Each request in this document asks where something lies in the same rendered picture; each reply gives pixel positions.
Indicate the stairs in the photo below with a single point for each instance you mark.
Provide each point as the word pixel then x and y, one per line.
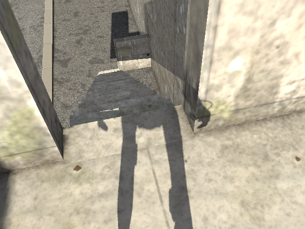
pixel 114 93

